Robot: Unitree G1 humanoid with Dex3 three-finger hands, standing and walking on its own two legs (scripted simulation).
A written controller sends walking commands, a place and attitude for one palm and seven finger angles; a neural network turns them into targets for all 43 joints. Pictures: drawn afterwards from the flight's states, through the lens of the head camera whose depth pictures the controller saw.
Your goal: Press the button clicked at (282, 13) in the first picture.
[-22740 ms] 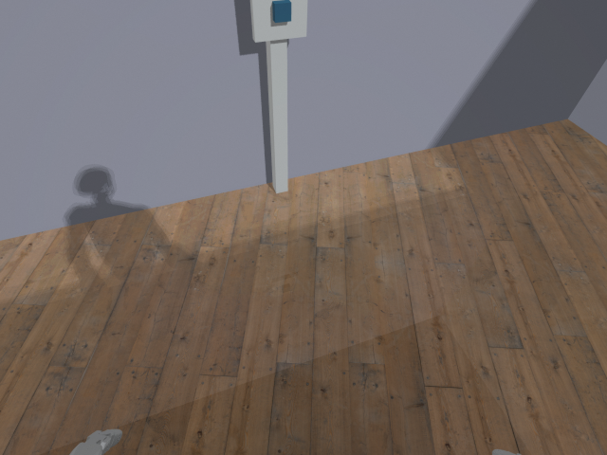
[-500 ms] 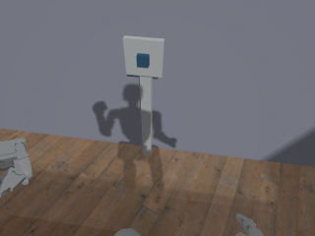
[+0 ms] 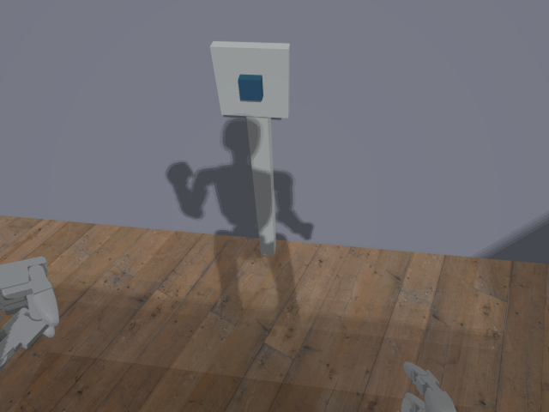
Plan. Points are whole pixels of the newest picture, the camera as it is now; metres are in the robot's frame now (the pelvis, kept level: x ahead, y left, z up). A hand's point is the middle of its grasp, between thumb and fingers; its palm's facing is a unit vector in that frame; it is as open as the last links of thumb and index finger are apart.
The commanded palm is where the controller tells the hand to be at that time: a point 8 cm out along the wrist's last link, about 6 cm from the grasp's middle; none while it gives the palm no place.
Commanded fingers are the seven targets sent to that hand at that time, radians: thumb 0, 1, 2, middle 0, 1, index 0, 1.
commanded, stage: stop stepping back and stand still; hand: left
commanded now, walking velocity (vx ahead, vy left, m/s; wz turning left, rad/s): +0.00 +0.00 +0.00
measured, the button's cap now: (251, 87) +0.80 +0.09 +0.06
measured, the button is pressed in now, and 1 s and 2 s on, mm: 0 0 0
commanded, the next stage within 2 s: let the arm hang, fingers relaxed in 1.04 s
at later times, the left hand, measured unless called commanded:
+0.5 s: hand (29, 290) +0.21 +0.27 +0.16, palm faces +0.30 -0.82 -0.48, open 3.1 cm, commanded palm +0.16 +0.31 +0.18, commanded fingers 0.00 0.90 0.90 -1.30 -1.50 -1.30 -1.50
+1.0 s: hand out of the picture +0.18 +0.28 +0.16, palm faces +0.36 -0.82 -0.44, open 3.1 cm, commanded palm +0.12 +0.32 +0.18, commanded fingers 0.00 0.90 0.90 -1.30 -1.50 -1.30 -1.50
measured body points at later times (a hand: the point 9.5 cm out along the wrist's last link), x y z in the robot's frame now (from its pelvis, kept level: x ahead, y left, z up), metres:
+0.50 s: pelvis +0.02 +0.03 +0.01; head +0.04 +0.04 +0.46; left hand +0.19 +0.31 +0.19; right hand +0.20 -0.19 -0.06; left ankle +0.02 +0.13 -0.73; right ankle +0.00 -0.08 -0.73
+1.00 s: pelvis -0.01 +0.04 +0.01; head +0.00 +0.04 +0.46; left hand +0.15 +0.32 +0.18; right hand +0.14 -0.20 -0.07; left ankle +0.02 +0.13 -0.73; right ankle +0.00 -0.08 -0.73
